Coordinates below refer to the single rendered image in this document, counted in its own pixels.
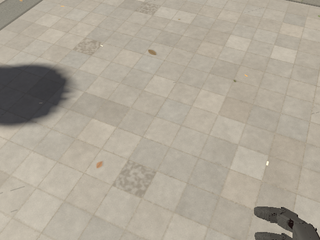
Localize robot right hand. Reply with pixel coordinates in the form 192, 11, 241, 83
254, 206, 320, 240

